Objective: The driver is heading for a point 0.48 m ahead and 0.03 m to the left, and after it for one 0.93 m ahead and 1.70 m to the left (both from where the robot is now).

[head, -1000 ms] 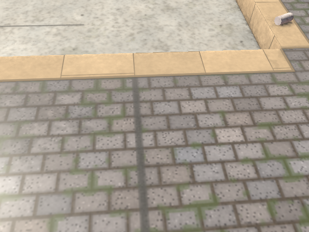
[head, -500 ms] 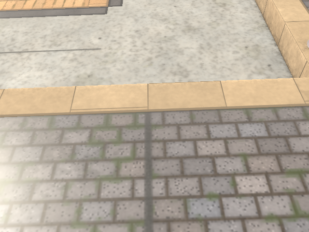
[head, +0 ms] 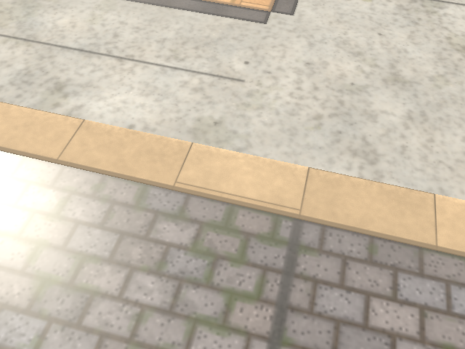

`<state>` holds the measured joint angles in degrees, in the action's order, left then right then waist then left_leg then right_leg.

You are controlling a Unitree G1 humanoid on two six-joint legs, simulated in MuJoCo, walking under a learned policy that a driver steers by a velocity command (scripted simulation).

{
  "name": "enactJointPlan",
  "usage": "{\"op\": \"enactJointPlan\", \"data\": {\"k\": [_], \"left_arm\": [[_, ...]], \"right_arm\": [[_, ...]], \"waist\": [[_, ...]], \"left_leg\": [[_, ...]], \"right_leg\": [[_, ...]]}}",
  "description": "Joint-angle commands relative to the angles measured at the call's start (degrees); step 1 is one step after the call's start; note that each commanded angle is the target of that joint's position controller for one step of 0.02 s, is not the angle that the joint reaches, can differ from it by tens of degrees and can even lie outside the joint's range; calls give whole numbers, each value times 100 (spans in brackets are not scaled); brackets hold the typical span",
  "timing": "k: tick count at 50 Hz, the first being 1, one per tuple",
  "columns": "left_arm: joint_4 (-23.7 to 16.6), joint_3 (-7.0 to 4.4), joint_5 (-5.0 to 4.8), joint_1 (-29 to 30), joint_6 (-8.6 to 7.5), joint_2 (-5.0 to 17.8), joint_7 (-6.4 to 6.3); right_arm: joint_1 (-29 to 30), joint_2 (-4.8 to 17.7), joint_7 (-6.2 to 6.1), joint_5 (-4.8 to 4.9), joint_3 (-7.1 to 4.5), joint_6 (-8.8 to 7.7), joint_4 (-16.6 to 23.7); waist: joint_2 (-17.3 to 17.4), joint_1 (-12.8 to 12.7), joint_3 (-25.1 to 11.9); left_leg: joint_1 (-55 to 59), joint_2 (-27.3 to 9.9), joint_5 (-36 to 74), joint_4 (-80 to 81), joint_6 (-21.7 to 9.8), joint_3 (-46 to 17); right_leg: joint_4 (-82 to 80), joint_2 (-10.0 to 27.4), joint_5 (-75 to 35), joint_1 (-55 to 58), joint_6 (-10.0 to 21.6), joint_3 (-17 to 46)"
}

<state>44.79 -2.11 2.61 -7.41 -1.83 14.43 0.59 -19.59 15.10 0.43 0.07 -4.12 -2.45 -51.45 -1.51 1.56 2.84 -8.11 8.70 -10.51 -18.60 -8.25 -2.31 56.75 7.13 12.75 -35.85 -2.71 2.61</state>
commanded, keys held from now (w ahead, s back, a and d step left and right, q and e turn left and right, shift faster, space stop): w+q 0.44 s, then q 0.04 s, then no key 0.02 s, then q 0.50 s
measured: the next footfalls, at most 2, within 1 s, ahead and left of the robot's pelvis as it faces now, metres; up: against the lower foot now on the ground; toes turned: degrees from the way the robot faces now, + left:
right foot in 0.28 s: +0.34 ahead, -0.13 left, +0.00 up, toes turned +12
left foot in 0.76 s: +0.46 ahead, +0.13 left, +0.00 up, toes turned +27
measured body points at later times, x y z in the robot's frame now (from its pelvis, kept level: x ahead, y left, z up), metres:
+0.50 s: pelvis +0.27 -0.04 +0.00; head +0.30 -0.05 +0.45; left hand +0.27 +0.24 -0.11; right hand +0.46 -0.28 -0.12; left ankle +0.24 +0.08 -0.66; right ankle +0.30 -0.13 -0.74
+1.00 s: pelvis +0.39 +0.03 -0.01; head +0.42 +0.07 +0.44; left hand +0.36 +0.32 -0.14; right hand +0.63 -0.14 -0.11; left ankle +0.43 +0.12 -0.74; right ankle +0.49 -0.10 -0.67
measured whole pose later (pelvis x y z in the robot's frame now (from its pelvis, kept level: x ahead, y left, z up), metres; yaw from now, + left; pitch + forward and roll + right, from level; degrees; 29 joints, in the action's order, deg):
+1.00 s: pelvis +0.39 +0.03 -0.01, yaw +34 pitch +1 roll -1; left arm 41.0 -2.2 1.8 -9.4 2.9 15.2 -1.1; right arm -12.9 15.5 0.3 -0.7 -3.7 1.6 -41.3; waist -1.4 1.0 4.5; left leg -20.9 7.5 -5.0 -25.3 -6.3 -3.9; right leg 60.6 2.8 23.5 -31.2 -2.5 2.4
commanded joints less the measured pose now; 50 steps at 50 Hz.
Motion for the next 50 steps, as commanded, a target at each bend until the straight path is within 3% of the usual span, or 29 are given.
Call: {"op": "enactJointPlan", "data": {"k": [1, 6, 9, 11, 12, 13, 14, 15, 16, 17, 18, 19, 21, 24, 26, 30, 33, 35, 36, 37, 38, 39, 40, 41, 42, 43, 44, 46, 50], "left_arm": [[-405, -84, -15, 297, 32, 420, 17], [-738, -23, -64, 1135, -36, 430, 65], [-911, -1, -105, 1325, -114, 512, 75], [-813, -42, -128, 787, -168, 665, 44], [-643, -102, -135, 216, -202, 806, -9], [-446, -174, -106, -565, -273, 966, -78], [-403, -271, 25, -1465, -316, 1370, -187], [-465, -359, 125, -1430, -247, 1831, -217], [-475, -344, 9, -1115, -167, 1481, -180], [-557, -214, -48, -734, -151, 909, -157], [-526, -140, -60, -532, -163, 633, -131], [-472, -115, -52, -535, -188, 573, -135], [-309, -113, -98, -722, -286, 572, -114], [-189, -144, -170, -885, -416, 632, -65], [-111, -148, -179, -945, -408, 654, -65], [-98, -165, -204, -839, -296, 724, -97], [-39, -237, -238, -1018, -221, 920, -138], [-32, -285, -262, -1041, -134, 1036, -190], [-44, -298, -278, -1008, -78, 1070, -209], [-52, -297, -275, -1089, -36, 1063, -198], [-246, -220, -188, -1468, 0, 763, -172], [-511, -179, -220, -1660, 123, 598, -162], [-382, -196, -47, -1469, 241, 713, -187], [-475, -137, -142, -1226, 255, 589, -192], [-456, -137, -128, -921, 254, 631, -220], [-541, -165, -81, -780, 294, 683, -221], [-457, -172, -46, -942, 359, 704, -210], [-426, -166, -61, -1068, 445, 645, -181], [-588, -157, -85, -670, 509, 565, -198]], "right_arm": [[-281, 852, -14, 5, -187, -85, 314], [-749, 893, -63, -47, -197, -62, 304], [-778, 980, -116, -103, -214, -55, 363], [-433, 1097, -146, -114, -240, -64, 486], [-261, 1162, -123, -116, -252, -86, 545], [-153, 1142, -67, -65, -240, -126, 561], [-206, 746, -9, 7, -125, -180, 721], [-834, 244, -22, 147, -25, -157, 890], [-898, 746, -76, -62, -68, -72, 753], [-509, 839, -42, -128, -96, -24, 707], [-221, 750, 13, -133, -77, -4, 736], [-120, 675, 68, -165, -72, 39, 757], [-110, 584, 168, -205, -51, 165, 785], [266, 478, 229, -196, -20, 251, 975], [552, 383, 236, -202, 22, 249, 1108], [1132, 168, 341, -149, 152, 220, 1310], [1302, 288, 350, -210, 126, 240, 1431], [1104, 428, 320, -269, 63, 222, 1442], [722, 493, 283, -313, 15, 174, 1350], [182, 627, 196, -377, -54, 100, 1180], [-129, 1227, 97, -356, -195, 49, 1216], [-87, 1735, 66, -53, -353, 160, 1365], [-221, 1442, 47, 141, -314, 229, 1366], [150, 1226, -27, 72, -268, 290, 1422], [536, 894, -75, 15, -168, 345, 1411], [774, 741, -115, 18, -115, 364, 1418], [875, 650, -108, -33, -80, 369, 1415], [757, 790, -55, -72, -134, 326, 1398], [613, 933, -25, -88, -217, 356, 1376]], "waist": [[405, 54, -24], [506, 386, -31], [599, 384, -34], [678, 48, -127], [655, -206, -370], [357, -624, -784], [-216, -932, -1628], [-1491, -500, -2077], [-1011, -312, -1721], [-291, -275, -922], [-14, -241, -472], [-221, -191, -324], [-492, -115, -267], [-401, -56, -181], [-411, -46, -156], [-591, -150, -195], [-574, -223, -290], [-562, -157, -417], [-416, 8, -624], [27, 261, -988], [1059, 207, -1522], [1762, 55, -2188], [514, 191, -2095], [749, 154, -1666], [412, -14, -932], [614, -179, -636], [636, -286, -599], [467, -316, -837], [587, -171, -811]], "left_leg": [[45, -1406, 1499, 748, -629, -1400], [730, -1449, 2009, 389, -535, -1639], [939, -1568, 2476, 56, -447, -1875], [642, -1561, 2845, -267, -220, -1953], [429, -1443, 3368, -757, -93, -1938], [112, -1101, 3365, -1779, 53, -1684], [-575, -746, 1982, -3323, 187, -1286], [-2317, 141, -2149, -4761, 356, -607], [-2840, -380, -1943, -5382, 297, -543], [-2841, -653, -1360, -5387, 317, -476], [-2721, -833, -1002, -5136, 370, -393], [-2592, -970, -870, -4944, 418, -336], [-2426, -1049, -740, -4871, 488, -224], [-2761, -1073, -505, -4727, 594, -121], [-2861, -1038, -253, -4223, 691, 4], [-2076, -977, 724, -2551, 682, 492], [-1732, -867, 519, -1919, 542, 662], [-1445, -729, 94, -1590, 355, 694], [-1014, -585, 129, -1239, 234, 697], [-249, -518, 915, -690, 76, 560], [1016, -1959, 3438, -921, -274, -1038], [1772, -3203, 5113, -732, -1484, -3224], [1682, -2968, 5282, -834, -1474, -2626], [1080, -2837, 3831, -495, -1566, -2471], [281, -2358, 2783, -147, -1171, -2022], [-209, -1965, 2313, -28, -866, -1753], [-499, -1740, 2364, 4, -706, -1526], [-625, -1641, 2389, 12, -642, -1487], [-610, -1578, 799, 255, -579, -1916]], "right_leg": [[-668, -146, -693, -269, -118, -235], [-1629, -396, -1094, -429, -58, -203], [-2151, -564, -913, -91, 79, -151], [-2603, -714, -579, 926, 239, -116], [-2727, -889, -356, 1783, 338, -189], [-3101, -774, -517, 2903, 490, -123], [-3287, 426, 665, 4244, 761, 1048], [-3905, 1893, 1025, 5347, 1334, 3629], [-4062, 1861, 1703, 4792, 1508, 4230], [-4168, 1577, 1701, 3981, 1385, 3258], [-4292, 1233, 997, 3390, 1251, 2331], [-4390, 984, 368, 3101, 1110, 1686], [-4498, 760, -678, 2847, 1047, 920], [-4482, 847, -2681, 2932, 1181, 222], [-4342, 769, -3852, 2982, 1205, -295], [-4152, 451, -3905, 2751, 1002, -1157], [-3701, 649, -4034, 3092, 898, -1200], [-3027, 749, -4358, 3328, 836, -1207], [-2266, 690, -4271, 3310, 771, -1279], [-1125, 461, -3536, 3034, 562, -1419], [547, 93, -402, 1793, 294, -1508], [2037, -990, 2707, 457, 63, -936], [2206, -530, 2467, 246, 43, -158], [2207, -543, 2137, 32, 21, -171], [1658, -310, 1637, 66, 16, -76], [1183, -248, 1384, 266, 24, -42], [1020, -301, 1222, 552, 10, -112], [843, -443, 1099, 813, 14, -150], [250, -502, 942, 607, 2, -19]]}}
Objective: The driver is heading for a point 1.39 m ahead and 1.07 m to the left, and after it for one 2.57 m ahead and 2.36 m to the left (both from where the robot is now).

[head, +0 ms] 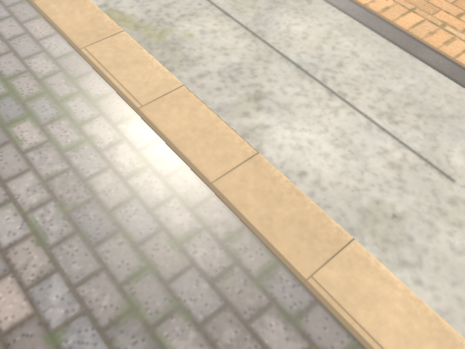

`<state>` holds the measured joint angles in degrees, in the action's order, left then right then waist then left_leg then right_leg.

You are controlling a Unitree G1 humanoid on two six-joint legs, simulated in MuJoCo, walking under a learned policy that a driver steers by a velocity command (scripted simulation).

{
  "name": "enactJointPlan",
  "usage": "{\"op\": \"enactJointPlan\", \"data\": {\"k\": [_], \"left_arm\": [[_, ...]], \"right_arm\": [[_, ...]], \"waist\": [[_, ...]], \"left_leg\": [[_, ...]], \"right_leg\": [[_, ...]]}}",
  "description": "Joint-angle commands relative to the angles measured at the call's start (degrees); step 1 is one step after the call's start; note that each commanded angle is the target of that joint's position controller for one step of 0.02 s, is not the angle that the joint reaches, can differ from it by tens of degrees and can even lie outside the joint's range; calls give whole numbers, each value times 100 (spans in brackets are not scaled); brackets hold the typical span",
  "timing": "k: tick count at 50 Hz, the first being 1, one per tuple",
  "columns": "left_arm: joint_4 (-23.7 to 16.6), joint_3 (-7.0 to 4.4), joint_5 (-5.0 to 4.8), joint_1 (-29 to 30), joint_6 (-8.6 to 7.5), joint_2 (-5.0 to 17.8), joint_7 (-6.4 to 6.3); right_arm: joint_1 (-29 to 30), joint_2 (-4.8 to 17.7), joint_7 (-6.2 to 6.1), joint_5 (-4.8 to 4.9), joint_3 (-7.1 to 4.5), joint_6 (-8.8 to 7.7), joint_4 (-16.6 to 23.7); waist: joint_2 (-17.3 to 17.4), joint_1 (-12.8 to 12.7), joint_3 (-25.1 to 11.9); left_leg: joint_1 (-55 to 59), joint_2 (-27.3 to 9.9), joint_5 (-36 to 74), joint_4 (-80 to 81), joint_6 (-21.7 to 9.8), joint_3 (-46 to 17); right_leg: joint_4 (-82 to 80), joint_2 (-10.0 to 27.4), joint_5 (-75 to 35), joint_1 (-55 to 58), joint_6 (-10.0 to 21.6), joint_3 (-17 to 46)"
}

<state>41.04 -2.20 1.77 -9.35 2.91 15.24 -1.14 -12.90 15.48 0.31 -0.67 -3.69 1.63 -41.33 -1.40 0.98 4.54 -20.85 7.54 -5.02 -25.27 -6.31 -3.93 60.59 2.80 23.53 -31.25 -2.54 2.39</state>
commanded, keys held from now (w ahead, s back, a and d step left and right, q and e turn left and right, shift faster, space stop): q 0.52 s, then w+q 0.18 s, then q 0.30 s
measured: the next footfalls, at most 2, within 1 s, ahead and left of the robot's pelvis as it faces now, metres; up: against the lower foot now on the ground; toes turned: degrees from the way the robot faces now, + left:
right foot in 0.28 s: +0.07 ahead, -0.13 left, +0.00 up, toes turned +15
left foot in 0.78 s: +0.01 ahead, +0.08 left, +0.00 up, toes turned +29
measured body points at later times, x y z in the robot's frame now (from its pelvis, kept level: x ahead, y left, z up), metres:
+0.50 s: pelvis +0.02 -0.05 +0.01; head +0.05 -0.07 +0.46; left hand +0.07 +0.25 -0.08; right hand +0.19 -0.30 -0.12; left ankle -0.04 +0.07 -0.65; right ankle +0.03 -0.14 -0.73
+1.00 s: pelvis +0.05 +0.03 +0.01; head +0.06 +0.07 +0.46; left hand -0.03 +0.32 -0.12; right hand +0.30 -0.14 -0.09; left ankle -0.02 +0.06 -0.73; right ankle +0.17 -0.08 -0.66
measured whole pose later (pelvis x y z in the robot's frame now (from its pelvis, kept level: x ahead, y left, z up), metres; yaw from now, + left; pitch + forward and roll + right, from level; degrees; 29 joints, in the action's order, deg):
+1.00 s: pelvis +0.05 +0.03 +0.01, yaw +36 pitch +0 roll -1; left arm 41.1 -3.2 1.5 -13.1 2.2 18.6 0.5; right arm -15.0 16.6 0.3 0.0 -2.4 0.7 -42.4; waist -3.1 -0.6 4.0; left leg -6.3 5.8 -14.3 -21.0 -5.4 -5.8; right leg 59.2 3.3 18.8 -31.6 -3.0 -0.1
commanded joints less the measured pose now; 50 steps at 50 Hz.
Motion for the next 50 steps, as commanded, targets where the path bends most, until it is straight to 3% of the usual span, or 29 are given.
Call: {"op": "enactJointPlan", "data": {"k": [1, 4, 9, 11, 13, 14, 15, 16, 17, 18, 19, 20, 22, 26, 28, 30, 32, 35, 37, 38, 39, 40, 41, 42, 43, 45, 47, 50], "left_arm": [[-256, -153, -3, -357, 47, 496, -31], [-354, -156, -27, -90, 38, 508, -44], [-422, -127, -122, -27, -69, 507, -85], [-400, -117, -174, -227, -118, 517, -110], [-289, -120, -179, -666, -172, 518, -171], [-247, -167, -133, -811, -210, 693, -226], [-386, -254, -59, -631, -210, 1178, -273], [-597, -312, 25, -9, -185, 1525, -229], [-561, -251, 12, -42, -181, 1157, -193], [-587, -149, -34, 203, -201, 828, -160], [-635, -120, -35, 360, -207, 721, -132], [-671, -114, -39, 414, -210, 705, -142], [-666, -113, -35, 181, -208, 679, -130], [-446, -213, -43, -537, -217, 861, -136], [-372, -270, -17, -753, -226, 960, -98], [-333, -311, 8, -771, -250, 1041, -39], [-283, -360, 28, -758, -287, 1148, 13], [-188, -412, 25, -762, -336, 1245, 87], [-151, -407, -93, -560, -314, 1243, 93], [-140, -362, -147, -557, -305, 1105, 84], [-273, -246, -114, -561, -291, 755, 96], [-753, -139, 55, -254, -274, 435, 121], [-666, -230, 122, -99, -214, 848, 96], [-576, -250, -19, -208, -204, 872, 138], [-466, -257, -96, -336, -235, 893, 157], [-283, -284, 5, -628, -208, 989, 159], [-231, -264, -8, -717, -149, 928, 166], [-331, -228, -36, -408, -75, 832, 136]], "right_arm": [[-99, 898, -15, -19, -268, -28, 359], [-233, 918, -7, -45, -300, 17, 335], [-243, 946, 29, -95, -337, 45, 323], [-168, 944, 50, -82, -347, 64, 316], [-17, 913, 45, 0, -344, 84, 302], [-7, 788, 11, 64, -311, 71, 315], [-375, 421, -25, 104, -233, 59, 325], [-210, 696, -65, 5, -319, 28, 372], [-41, 1060, -56, -175, -414, 28, 332], [-204, 992, -2, -151, -422, 50, 230], [-409, 904, 48, -123, -397, 103, 132], [-527, 871, 112, -98, -385, 148, 67], [-405, 829, 170, -36, -341, 191, 93], [157, 672, 206, -6, -230, 242, 293], [355, 653, 264, -33, -183, 256, 385], [657, 666, 358, -57, -150, 254, 510], [868, 642, 425, -58, -110, 221, 608], [896, 588, 429, -40, -56, 110, 641], [427, 491, 363, -112, -37, 15, 493], [-155, 606, 282, -178, -90, -45, 257], [-792, 1072, 190, -251, -219, -117, 145], [-929, 1904, 122, -25, -374, -133, 298], [-1083, 1592, 86, 58, -337, -120, 210], [-767, 1309, 54, 87, -230, -115, 206], [-356, 1121, 25, 72, -163, -113, 244], [52, 992, -42, 74, -105, -139, 340], [-69, 1061, -36, 76, -118, -171, 266], [-394, 1109, -58, 66, -140, -163, 125]], "waist": [[647, -62, -931], [724, 57, -792], [820, 97, -799], [895, 18, -812], [850, -242, -777], [594, -301, -730], [-511, -49, -832], [-1190, -67, -298], [-474, -18, -219], [-290, 180, -243], [-350, 274, -302], [-557, 277, -375], [-567, 108, -419], [-676, -309, -473], [-790, -461, -581], [-883, -555, -420], [-873, -560, -236], [-752, -460, -181], [-569, -56, -231], [-234, 176, -565], [948, 436, -986], [1943, 366, -720], [907, 554, -531], [781, 260, -333], [695, 15, -138], [806, -201, -330], [665, -244, -571], [667, -111, -490]], "left_leg": [[674, -1443, -241, 991, -752, -1889], [733, -1415, -1087, 1088, -703, -2253], [781, -1352, -716, 909, -620, -2657], [709, -1294, -404, 842, -511, -2823], [346, -1061, -642, 724, -192, -2815], [-102, -740, -1384, 481, 136, -2590], [-636, -124, -2501, -779, 495, -1728], [-1461, 586, -2628, -2029, 624, -410], [-1112, 24, -2365, -2983, 685, -507], [-892, 41, -2068, -3425, 673, -495], [-846, 31, -1856, -3880, 716, -432], [-939, 15, -1756, -4287, 759, -315], [-1159, -109, -1751, -4403, 885, -102], [-1459, -334, -1916, -3587, 1042, 89], [-1344, -490, -1913, -3052, 980, 218], [-1111, -624, -1939, -2514, 879, 352], [-797, -674, -2085, -1994, 737, 514], [-25, -615, -2164, -1181, 440, 799], [912, -412, -1463, -95, 283, 962], [1798, -279, -1189, 392, 204, 829], [2799, -1423, -1719, 1012, -23, -836], [3047, -2946, -354, 1187, -832, -3312], [2850, -2921, 836, 880, -1204, -2785], [2599, -2554, 1541, 753, -1121, -2115], [2245, -2124, 2026, 780, -891, -1583], [2057, -1654, 3132, 694, -674, -1051], [1968, -1568, 3652, 578, -657, -935], [1971, -1540, 3625, 517, -680, -1115]], "right_leg": [[-276, -85, -174, 94, -16, 41], [-716, -180, -180, 64, 13, 127], [-1567, -487, 70, 636, 182, 153], [-2175, -637, 147, 1113, 299, 139], [-3476, -724, -339, 1996, 434, 70], [-4264, -355, -572, 2563, 524, 336], [-4833, 1023, 192, 2940, 829, 1636], [-5183, 1980, -127, 2173, 1405, 2788], [-4920, 1873, -945, 1740, 1572, 2282], [-4715, 1451, -1607, 1591, 1432, 1636], [-4574, 1140, -2118, 1681, 1305, 1095], [-4466, 982, -2536, 1868, 1278, 765], [-4296, 918, -3227, 2266, 1321, 418], [-4020, 1137, -4011, 3243, 1435, 295], [-4286, 1251, -2463, 3369, 1426, 348], [-4680, 1325, -630, 3141, 1391, 443], [-4869, 1409, 65, 2881, 1342, 400], [-4819, 1474, -54, 2492, 1248, 117], [-4015, 1304, -1430, 2116, 1043, -432], [-3098, 1065, -1787, 1729, 804, -839], [-1280, 637, -850, 725, 426, -1392], [-268, -332, 1446, -1123, 131, -1234], [208, -2, 1326, -1200, 131, -359], [269, 127, 796, -1029, 129, -243], [83, 206, 275, -796, 96, -190], [86, 135, -302, -386, -21, -282], [149, 24, -521, -213, -77, -307], [-134, -36, -638, -432, -84, -282]]}}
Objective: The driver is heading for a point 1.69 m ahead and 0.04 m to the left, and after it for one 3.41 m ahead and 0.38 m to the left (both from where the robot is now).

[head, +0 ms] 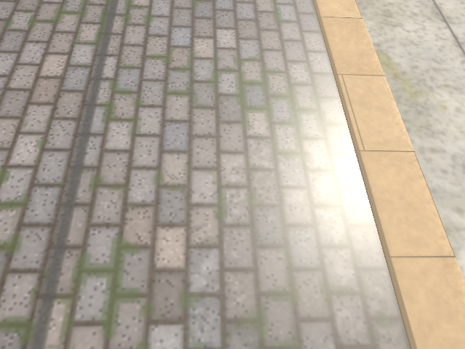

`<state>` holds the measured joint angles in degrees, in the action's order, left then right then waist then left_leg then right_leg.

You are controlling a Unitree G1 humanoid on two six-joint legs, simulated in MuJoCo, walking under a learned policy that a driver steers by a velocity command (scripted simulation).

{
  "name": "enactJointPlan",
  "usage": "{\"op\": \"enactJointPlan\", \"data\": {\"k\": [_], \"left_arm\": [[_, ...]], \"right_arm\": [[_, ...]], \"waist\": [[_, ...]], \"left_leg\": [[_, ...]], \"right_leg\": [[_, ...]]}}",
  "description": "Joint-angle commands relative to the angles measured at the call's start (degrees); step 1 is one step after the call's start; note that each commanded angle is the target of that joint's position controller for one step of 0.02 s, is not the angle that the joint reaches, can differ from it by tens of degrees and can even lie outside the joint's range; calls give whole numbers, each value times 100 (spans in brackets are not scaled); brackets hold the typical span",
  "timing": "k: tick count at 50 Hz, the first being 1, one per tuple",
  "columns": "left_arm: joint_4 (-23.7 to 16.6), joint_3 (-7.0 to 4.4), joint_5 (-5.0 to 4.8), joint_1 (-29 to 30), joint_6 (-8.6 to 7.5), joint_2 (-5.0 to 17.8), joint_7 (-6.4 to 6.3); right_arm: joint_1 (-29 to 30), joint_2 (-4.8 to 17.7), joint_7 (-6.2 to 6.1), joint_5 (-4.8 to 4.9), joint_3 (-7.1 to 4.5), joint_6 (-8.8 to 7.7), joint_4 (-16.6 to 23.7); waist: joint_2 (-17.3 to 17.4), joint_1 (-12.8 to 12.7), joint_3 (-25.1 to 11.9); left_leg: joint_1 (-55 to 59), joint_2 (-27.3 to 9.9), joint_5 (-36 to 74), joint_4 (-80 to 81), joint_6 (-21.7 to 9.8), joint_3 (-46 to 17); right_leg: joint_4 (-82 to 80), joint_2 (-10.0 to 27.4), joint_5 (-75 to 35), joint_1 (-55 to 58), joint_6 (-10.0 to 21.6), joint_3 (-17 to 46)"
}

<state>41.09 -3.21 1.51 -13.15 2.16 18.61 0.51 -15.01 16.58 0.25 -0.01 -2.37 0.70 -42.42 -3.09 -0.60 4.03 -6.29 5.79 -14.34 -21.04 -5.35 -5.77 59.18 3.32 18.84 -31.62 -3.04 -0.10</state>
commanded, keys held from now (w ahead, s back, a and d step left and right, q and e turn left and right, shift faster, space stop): q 0.38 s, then no key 0.34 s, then w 0.28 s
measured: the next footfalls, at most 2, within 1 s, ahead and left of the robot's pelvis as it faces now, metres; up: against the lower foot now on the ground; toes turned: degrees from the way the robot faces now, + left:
right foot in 0.28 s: +0.19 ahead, -0.10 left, +0.00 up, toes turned +14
left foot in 0.70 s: +0.10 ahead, +0.09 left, +0.00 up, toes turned +16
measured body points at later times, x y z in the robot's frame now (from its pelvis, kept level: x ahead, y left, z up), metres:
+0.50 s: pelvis +0.09 -0.03 +0.00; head +0.14 -0.04 +0.44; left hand +0.14 +0.27 -0.10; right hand +0.28 -0.28 -0.13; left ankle +0.01 +0.07 -0.66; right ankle +0.15 -0.11 -0.75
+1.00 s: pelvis +0.14 +0.00 +0.00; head +0.14 +0.01 +0.45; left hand +0.14 +0.29 -0.12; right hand +0.25 -0.25 -0.13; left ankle +0.06 +0.08 -0.75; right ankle +0.20 -0.11 -0.71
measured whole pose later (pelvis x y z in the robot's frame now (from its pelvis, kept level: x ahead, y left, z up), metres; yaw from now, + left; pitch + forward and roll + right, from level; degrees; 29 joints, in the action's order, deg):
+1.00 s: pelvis +0.14 +0.00 +0.00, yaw +20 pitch +0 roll +0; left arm 46.4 -2.4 1.9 -14.1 0.6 17.6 2.2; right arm -19.6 14.7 -0.3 -1.1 -1.0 -1.6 -52.6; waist -1.5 1.3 -0.6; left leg -2.9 3.1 -11.7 -14.2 -3.3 -3.1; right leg 43.8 2.0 19.2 -22.9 0.4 -1.8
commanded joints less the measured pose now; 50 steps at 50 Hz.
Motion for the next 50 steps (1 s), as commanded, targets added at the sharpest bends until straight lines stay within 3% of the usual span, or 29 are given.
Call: {"op": "enactJointPlan", "data": {"k": [1, 9, 11, 13, 14, 15, 16, 17, 18, 19, 21, 23, 27, 31, 34, 35, 36, 37, 38, 39, 40, 43, 46, 50], "left_arm": [[-378, -118, -9, 102, 16, 479, -42], [-648, -23, -86, 819, -32, 420, -106], [-647, -15, -118, 691, -72, 467, -151], [-547, -35, -100, 224, -135, 534, -241], [-472, -71, -36, -184, -215, 661, -315], [-511, -163, 2, -580, -253, 1150, -393], [-571, -160, -177, -408, -136, 1282, -330], [-536, -108, -229, -353, -85, 932, -288], [-598, 4, -206, -30, -76, 553, -287], [-655, 57, -141, 324, -49, 418, -294], [-601, 43, -33, 419, -87, 477, -316], [-485, 26, -22, 268, -160, 492, -286], [-317, 18, -35, 144, -214, 523, -222], [-154, -11, 3, 77, -158, 654, -107], [-32, 6, -72, 99, -77, 660, -67], [37, 32, -55, -105, -92, 554, -49], [-84, 131, -26, -336, -113, 147, 8], [-125, 190, -85, -174, -31, 46, -58], [-118, 94, -39, 18, 17, 417, -62], [-137, 29, -15, 201, 11, 527, -20], [-42, -15, -3, 112, -10, 584, 18], [141, -25, 82, -19, -149, 434, 128], [97, 2, 49, 270, -245, 265, 173], [-14, 34, 21, 631, -289, 176, 175]], "right_arm": [[-286, 995, -66, -7, -272, -56, 192], [-564, 1105, -155, -87, -322, 62, 68], [-392, 1146, -162, -92, -343, 87, 109], [32, 1180, -153, -24, -348, 58, 202], [220, 1092, -137, 69, -313, 3, 276], [-154, 640, -140, 110, -200, -39, 391], [-789, 770, -166, 3, -270, 69, 309], [-845, 1017, -187, -215, -337, 174, 107], [-538, 1037, -123, -221, -364, 220, 64], [-388, 968, -48, -160, -367, 267, 59], [-299, 813, 72, -74, -317, 312, 67], [-231, 710, 103, -33, -271, 304, 74], [54, 551, 97, -88, -165, 348, 107], [310, 420, 86, -59, -27, 343, 93], [22, 352, 40, -105, 42, 237, -98], [122, 491, 10, -159, 50, 172, -80], [121, 854, -33, -265, 32, 99, 4], [264, 1049, -75, -179, -18, 87, -91], [112, 993, -55, -187, -59, 76, -200], [20, 894, -51, -195, -34, 66, -308], [52, 787, -61, -196, -4, 63, -356], [-167, 661, -108, -105, 15, -105, -530], [-346, 677, -93, -87, -26, -268, -699], [-550, 757, -61, -111, -98, -348, -868]], "waist": [[866, 100, -389], [876, 321, -314], [937, 224, -323], [968, -129, -403], [737, -386, -631], [-505, -319, -1369], [-1221, 1, -1632], [-596, 118, -1230], [-253, 127, -738], [-180, 207, -460], [-571, 171, -372], [-488, 136, -513], [-494, 60, -587], [-716, -58, -591], [-490, 193, -581], [-140, 159, -571], [1097, -22, -845], [1716, 70, -548], [1425, 213, -246], [1379, 279, 9], [1305, 209, 202], [1007, 190, 46], [961, 258, -21], [1028, 370, 71]], "left_leg": [[556, -1374, 4531, 59, -783, -1026], [597, -1353, 4775, -562, -641, -1736], [416, -1260, 4636, -736, -470, -1979], [-18, -954, 4268, -1057, -130, -2103], [-433, -683, 3813, -1644, 124, -1959], [-1045, -171, 1173, -3153, 388, -1118], [-1812, 742, -2633, -3986, 459, -362], [-1904, 199, -2427, -4724, 502, -260], [-1959, 57, -2000, -4866, 543, -170], [-1938, -94, -1632, -4827, 617, -83], [-1823, -72, -1229, -4798, 729, 60], [-1776, 30, -1145, -4551, 745, 62], [-1716, -73, -1114, -3495, 694, 109], [-932, -192, -1102, -2036, 575, 496], [87, -244, 50, -228, 402, 645], [476, -532, 473, 413, 324, 158], [867, -1933, 693, 921, 102, -1503], [-502, -2422, 192, 952, -619, -1868], [-412, -2208, -1153, 1154, -818, -1937], [-208, -2104, -2036, 1393, -833, -1978], [-26, -1929, -2125, 1516, -737, -1854], [620, -1674, -1187, 1473, -692, -1394], [665, -1651, -925, 1481, -768, -1171], [313, -1757, -986, 1434, -847, -1112]], "right_leg": [[-138, -110, -168, -493, -29, -16], [-1320, -445, -179, -138, 205, 132], [-1848, -533, -123, 422, 292, 227], [-2941, -656, -507, 1558, 395, 227], [-3666, -312, -1396, 2549, 514, 483], [-3702, 1365, -2963, 3784, 922, 1862], [-3854, 2270, -4299, 3682, 1713, 3233], [-3797, 2248, -3839, 3171, 1868, 2970], [-3918, 1855, -3297, 2658, 1759, 2278], [-4104, 1469, -2632, 2312, 1591, 1663], [-4215, 1035, -2646, 2041, 1510, 1037], [-4161, 1003, -2966, 2153, 1561, 793], [-4159, 1107, -2553, 2330, 1639, 726], [-4041, 1041, -2189, 2048, 1591, 657], [-3577, 932, -2266, 1622, 1281, 549], [-3402, 808, -1818, 1305, 934, 464], [-2439, 333, -467, 918, 565, -7], [-2336, -211, 1130, 1230, 450, -179], [-1677, -211, 1156, 958, 455, -82], [-1247, -275, 1056, 337, 496, -58], [-1052, -227, 831, 6, 491, 1], [-828, -179, 285, -278, 425, -38], [-1134, -134, 47, -257, 332, -136], [-1918, -99, 40, 122, 356, -222]]}}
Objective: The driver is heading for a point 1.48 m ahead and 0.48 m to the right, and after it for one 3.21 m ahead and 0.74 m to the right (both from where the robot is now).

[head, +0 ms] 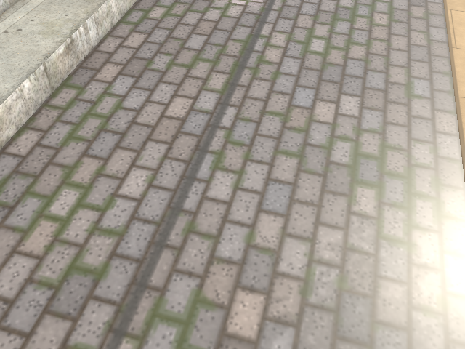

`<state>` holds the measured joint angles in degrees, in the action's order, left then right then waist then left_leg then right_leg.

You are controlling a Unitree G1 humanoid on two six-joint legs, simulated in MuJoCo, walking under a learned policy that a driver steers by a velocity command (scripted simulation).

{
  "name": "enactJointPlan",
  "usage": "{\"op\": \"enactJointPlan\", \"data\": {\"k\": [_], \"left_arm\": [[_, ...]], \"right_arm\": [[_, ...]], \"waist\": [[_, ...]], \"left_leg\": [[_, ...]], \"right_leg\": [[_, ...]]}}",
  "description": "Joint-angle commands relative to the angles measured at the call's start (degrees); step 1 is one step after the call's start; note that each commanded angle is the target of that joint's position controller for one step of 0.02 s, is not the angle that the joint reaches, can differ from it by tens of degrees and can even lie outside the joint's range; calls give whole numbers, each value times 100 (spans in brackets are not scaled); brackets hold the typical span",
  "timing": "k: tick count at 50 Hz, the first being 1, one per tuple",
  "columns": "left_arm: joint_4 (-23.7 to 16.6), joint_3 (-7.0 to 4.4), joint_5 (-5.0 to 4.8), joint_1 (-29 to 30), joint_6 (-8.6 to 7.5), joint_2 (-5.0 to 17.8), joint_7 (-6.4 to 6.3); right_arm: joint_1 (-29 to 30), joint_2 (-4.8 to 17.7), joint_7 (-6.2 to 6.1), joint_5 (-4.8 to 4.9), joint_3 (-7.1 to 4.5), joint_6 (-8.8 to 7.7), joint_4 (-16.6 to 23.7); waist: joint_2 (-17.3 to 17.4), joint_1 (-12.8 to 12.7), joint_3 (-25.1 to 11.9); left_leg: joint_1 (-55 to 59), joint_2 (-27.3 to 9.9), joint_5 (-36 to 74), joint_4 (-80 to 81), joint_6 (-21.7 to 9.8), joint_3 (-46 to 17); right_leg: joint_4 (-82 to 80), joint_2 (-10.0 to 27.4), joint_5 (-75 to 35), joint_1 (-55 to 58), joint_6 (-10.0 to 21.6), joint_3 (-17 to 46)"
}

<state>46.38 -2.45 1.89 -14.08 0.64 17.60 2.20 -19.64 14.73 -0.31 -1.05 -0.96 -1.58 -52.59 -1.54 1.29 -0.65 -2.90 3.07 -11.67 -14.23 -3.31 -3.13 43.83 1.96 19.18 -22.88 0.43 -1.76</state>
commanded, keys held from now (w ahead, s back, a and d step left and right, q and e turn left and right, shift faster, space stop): w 0.56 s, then w+e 0.44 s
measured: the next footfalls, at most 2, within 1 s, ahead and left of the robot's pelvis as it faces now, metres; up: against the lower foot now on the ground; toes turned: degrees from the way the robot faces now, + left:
right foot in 0.12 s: +0.12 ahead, -0.12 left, +0.00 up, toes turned -3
left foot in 0.62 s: +0.46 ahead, +0.04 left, +0.00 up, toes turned +2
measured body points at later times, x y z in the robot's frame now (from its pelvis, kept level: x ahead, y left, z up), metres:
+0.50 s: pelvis +0.21 -0.05 -0.01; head +0.24 -0.06 +0.44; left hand +0.15 +0.19 -0.14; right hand +0.37 -0.28 -0.14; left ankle +0.37 +0.07 -0.70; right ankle +0.08 -0.12 -0.75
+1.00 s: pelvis +0.48 -0.03 -0.01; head +0.51 -0.03 +0.44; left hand +0.65 +0.19 -0.14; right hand +0.42 -0.27 -0.15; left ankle +0.42 +0.04 -0.75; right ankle +0.61 -0.20 -0.69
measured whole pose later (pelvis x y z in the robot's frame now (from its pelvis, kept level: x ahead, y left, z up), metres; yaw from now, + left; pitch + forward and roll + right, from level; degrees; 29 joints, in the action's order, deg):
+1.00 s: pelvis +0.48 -0.03 -0.01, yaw -11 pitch +0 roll +1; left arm 50.4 -2.6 1.5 -8.4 -0.2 13.6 2.7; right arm -22.2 12.1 -0.7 -0.8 -1.8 -6.1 -57.6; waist -2.0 1.2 3.0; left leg 1.8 3.7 -14.5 -12.4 -4.5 13.7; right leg 48.3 5.8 0.5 -38.1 3.1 -1.5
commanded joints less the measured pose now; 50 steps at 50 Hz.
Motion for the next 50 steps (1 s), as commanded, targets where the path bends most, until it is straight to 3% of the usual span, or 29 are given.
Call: {"op": "enactJointPlan", "data": {"k": [1, 3, 4, 5, 6, 7, 8, 9, 10, 11, 13, 17, 22, 25, 28, 29, 30, 31, 32, 33, 34, 35, 36, 37, 39, 42, 47, 50], "left_arm": [[-561, -40, -25, 754, -145, 279, 0], [-544, -45, -54, 623, -169, 286, -27], [-457, -46, -58, 357, -191, 255, -51], [-280, -69, -44, -83, -225, 273, -88], [-46, -130, -35, -718, -287, 418, -153], [85, -237, 52, -1497, -371, 858, -233], [179, -403, -31, -1888, -370, 1592, -229], [142, -298, -59, -1460, -344, 1125, -204], [-14, -199, -82, -884, -367, 767, -159], [-73, -143, -71, -589, -408, 542, -129], [-19, -79, -83, -563, -510, 366, -148], [378, -44, -148, -1179, -592, 273, -144], [687, 14, -138, -1481, -592, 175, -182], [862, 7, -114, -1610, -599, 267, -221], [954, -2, -100, -1399, -594, 344, -264], [974, -9, -85, -1341, -576, 374, -280], [983, -12, -81, -1271, -544, 408, -277], [936, 5, -122, -1218, -533, 393, -261], [717, 125, -224, -1525, -540, -104, -216], [833, 71, -292, -1975, -482, -95, -239], [787, -51, -166, -1443, -441, 348, -276], [710, -46, -162, -1086, -463, 240, -234], [730, -37, -156, -996, -439, 84, -208], [732, -55, -60, -974, -365, 41, -171], [753, -47, -8, -1043, -213, -139, -84], [541, -74, -29, -510, -110, -178, -12], [158, -35, -58, 538, -131, -264, 52], [-65, 36, -28, 1137, -147, -349, 86]], "right_arm": [[-104, 983, 9, -12, -260, -134, 125], [-17, 1053, 40, -5, -297, -156, 115], [110, 1085, 51, 24, -311, -156, 123], [179, 1058, 53, 39, -308, -155, 123], [165, 887, 52, 1, -255, -178, 122], [307, 460, 77, -25, -129, -218, 258], [364, 359, 94, -13, -104, -250, 479], [316, 794, 92, -130, -211, -209, 384], [299, 805, 169, -118, -231, -216, 304], [252, 719, 225, -81, -211, -222, 225], [273, 599, 273, -135, -177, -169, 121], [821, 421, 303, -134, -123, -77, 266], [2039, 172, 324, -99, 19, -81, 674], [2418, 170, 304, -61, 57, -98, 817], [2060, 336, 218, -58, -11, -136, 762], [1590, 453, 167, -64, -71, -163, 618], [764, 587, 107, -64, -150, -210, 355], [-144, 805, 32, -152, -247, -270, 109], [-828, 1378, -54, -312, -397, -283, 69], [-617, 1353, 2, -170, -423, -207, 92], [45, 992, 34, -15, -361, -186, 195], [520, 614, 51, 11, -267, -230, 267], [699, 400, 55, -10, -216, -287, 242], [687, 290, 25, -2, -183, -346, 162], [529, 250, 4, 9, -174, -463, 62], [304, 375, -9, 36, -218, -558, -42], [-66, 326, -37, 23, -189, -539, -182], [-373, 398, -93, 25, -190, -517, -288]], "waist": [[863, 175, 562], [806, 46, 595], [698, -149, 589], [506, -375, 519], [206, -627, 307], [-822, -993, -47], [-1769, -965, -75], [-773, -604, 383], [-383, -318, 686], [-251, -177, 706], [-312, -125, 559], [-274, -171, 481], [-286, -372, 727], [-325, -422, 781], [-358, -129, 560], [-381, 71, 293], [-317, 406, -153], [-165, 785, -638], [783, 729, -1470], [1290, 433, -1933], [476, 263, -946], [369, 133, -238], [306, -28, 157], [410, -157, 326], [445, -295, 320], [445, -320, 458], [424, -141, 662], [442, 45, 686]], "left_leg": [[-171, -1512, -1275, 708, -1052, -1365], [-640, -1530, -1253, 581, -985, -1304], [-1021, -1470, -1211, 401, -899, -1188], [-1468, -1317, -1134, 47, -790, -1038], [-1977, -1053, -893, -629, -651, -792], [-2498, -444, -869, -2478, -388, -69], [-3752, 228, -1884, -3898, -243, 375], [-3868, -177, -1657, -4675, -339, -136], [-3815, -431, -1070, -4775, -370, -170], [-3636, -590, -662, -4677, -310, -102], [-3417, -716, -146, -4607, -144, 126], [-3818, -756, 318, -4537, 78, 431], [-3671, -595, 931, -2996, 206, 792], [-3183, -435, 1083, -2147, 58, 917], [-2465, -208, 757, -1804, -259, 909], [-1910, -64, 512, -1753, -362, 872], [-1006, 64, 483, -1473, -488, 866], [389, -368, 480, -1270, -651, 455], [1924, -2083, -398, -1147, -1017, -1601], [2275, -2929, -757, -326, -1542, -3750], [1380, -2612, -1155, -107, -1314, -2954], [473, -2366, -984, 192, -1163, -2128], [-144, -2105, -524, 426, -935, -1506], [-550, -1888, -92, 532, -768, -1008], [-803, -1757, 461, 666, -663, -441], [-674, -1654, 864, 840, -591, 207], [-358, -1412, 1733, 775, -394, 1017], [84, -1514, 2413, 629, -338, 1298]], "right_leg": [[-563, 29, 35, -567, 51, -83], [-976, -26, -95, 93, 171, -156], [-1332, -97, -375, 706, 232, -243], [-1642, -236, -525, 1499, 252, -320], [-1841, -204, -305, 2479, 288, -129], [-2694, 988, 963, 3206, 466, 1405], [-3709, 2141, 2533, 3386, 1015, 3839], [-3729, 2133, 2849, 2756, 1157, 3864], [-3656, 1831, 2322, 2317, 1086, 3253], [-3694, 1513, 1489, 2118, 974, 2612], [-3727, 1102, -114, 2100, 856, 1707], [-3575, 925, -2515, 2397, 929, 937], [-3606, 701, -3435, 2259, 920, 441], [-3615, 857, -3807, 2402, 917, 406], [-3034, 1029, -5325, 2793, 836, 320], [-2420, 1022, -6041, 2865, 773, 344], [-1472, 913, -6193, 2767, 707, 321], [-217, 716, -5078, 1914, 648, 245], [1762, 153, -2228, 402, 513, -44], [3218, -627, 1059, -796, 473, 274], [3284, -168, 522, -1146, 556, 600], [2993, 43, 64, -1074, 567, 569], [2690, 219, -149, -871, 562, 542], [2477, 327, -239, -657, 520, 554], [2377, 363, -380, -462, 431, 487], [2126, 468, -911, -1065, 327, 385], [813, 387, -1922, -1529, 221, 62], [-82, 260, -2140, -1424, 293, -321]]}}
Over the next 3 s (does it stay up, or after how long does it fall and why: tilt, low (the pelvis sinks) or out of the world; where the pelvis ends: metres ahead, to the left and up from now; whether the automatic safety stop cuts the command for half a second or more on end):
stays up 0.90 -0.17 -0.02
